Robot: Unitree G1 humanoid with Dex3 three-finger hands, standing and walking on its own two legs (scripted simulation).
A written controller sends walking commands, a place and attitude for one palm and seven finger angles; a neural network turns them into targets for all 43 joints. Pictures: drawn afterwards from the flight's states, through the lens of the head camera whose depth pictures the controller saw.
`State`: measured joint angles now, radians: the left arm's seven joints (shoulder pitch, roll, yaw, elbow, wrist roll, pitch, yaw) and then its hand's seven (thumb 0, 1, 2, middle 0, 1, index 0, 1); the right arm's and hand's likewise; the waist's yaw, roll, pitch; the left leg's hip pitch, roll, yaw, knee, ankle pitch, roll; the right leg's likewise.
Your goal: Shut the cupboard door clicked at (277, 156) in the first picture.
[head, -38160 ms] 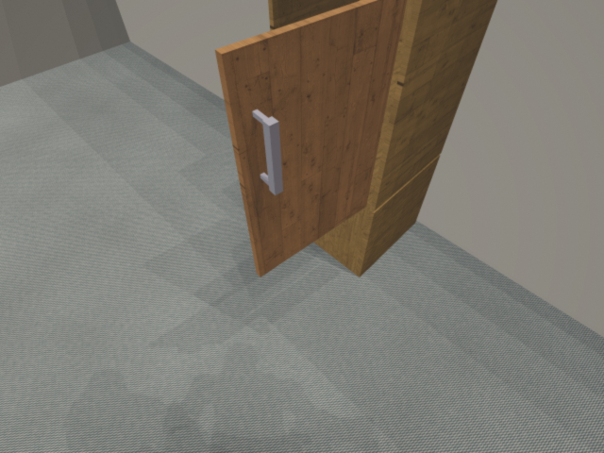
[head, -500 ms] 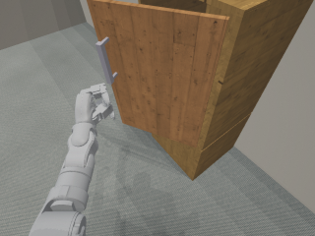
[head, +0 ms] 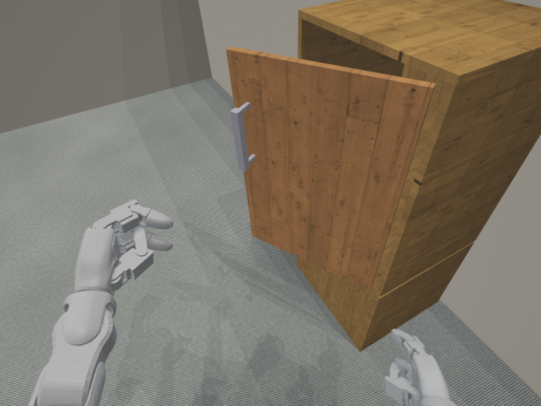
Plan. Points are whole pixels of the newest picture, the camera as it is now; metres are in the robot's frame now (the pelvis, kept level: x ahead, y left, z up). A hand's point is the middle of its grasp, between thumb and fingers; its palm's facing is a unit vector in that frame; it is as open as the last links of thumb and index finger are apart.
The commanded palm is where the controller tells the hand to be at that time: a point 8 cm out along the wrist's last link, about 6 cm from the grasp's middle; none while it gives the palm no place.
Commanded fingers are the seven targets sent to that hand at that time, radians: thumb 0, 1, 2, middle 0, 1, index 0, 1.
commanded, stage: draw the hand back to the body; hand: left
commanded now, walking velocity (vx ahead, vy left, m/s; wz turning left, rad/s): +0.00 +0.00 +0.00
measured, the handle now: (245, 137) +0.66 +0.13 +0.06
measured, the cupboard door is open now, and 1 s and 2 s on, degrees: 30 30 30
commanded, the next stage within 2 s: step back with the hand held close in 0.70 s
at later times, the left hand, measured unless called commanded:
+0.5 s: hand (45, 297) +0.18 +0.27 +0.16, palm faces +0.50 -0.76 -0.42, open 7.1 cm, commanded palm +0.14 +0.30 +0.17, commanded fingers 0.00 0.90 0.90 -0.20 -0.30 -0.20 -0.30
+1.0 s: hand (55, 289) +0.20 +0.27 +0.16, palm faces +0.43 -0.77 -0.47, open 7.4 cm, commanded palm +0.14 +0.31 +0.17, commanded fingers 0.00 0.90 0.90 -0.20 -0.30 -0.20 -0.30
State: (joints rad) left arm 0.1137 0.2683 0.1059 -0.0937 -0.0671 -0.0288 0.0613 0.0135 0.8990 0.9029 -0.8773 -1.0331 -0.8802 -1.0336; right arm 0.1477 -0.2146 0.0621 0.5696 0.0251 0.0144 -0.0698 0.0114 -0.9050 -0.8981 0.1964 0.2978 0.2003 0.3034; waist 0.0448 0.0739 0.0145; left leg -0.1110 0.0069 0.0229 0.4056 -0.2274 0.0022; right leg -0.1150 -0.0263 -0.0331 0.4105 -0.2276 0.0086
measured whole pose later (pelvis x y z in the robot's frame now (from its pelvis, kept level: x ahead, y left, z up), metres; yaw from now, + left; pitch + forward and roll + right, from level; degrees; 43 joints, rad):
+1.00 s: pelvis +0.00 +0.01 +0.00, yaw +0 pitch -1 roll -1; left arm 0.50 0.36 0.38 -0.37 -0.07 -0.14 0.11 0.01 0.89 0.90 -0.21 -0.30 -0.21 -0.30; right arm 0.18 -0.25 0.00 0.61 0.01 -0.02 -0.07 0.01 -0.90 -0.90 0.20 0.30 0.20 0.30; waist 0.02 0.09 -0.01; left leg -0.21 0.01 0.02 0.48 -0.26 0.01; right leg -0.19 -0.02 -0.04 0.43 -0.23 0.02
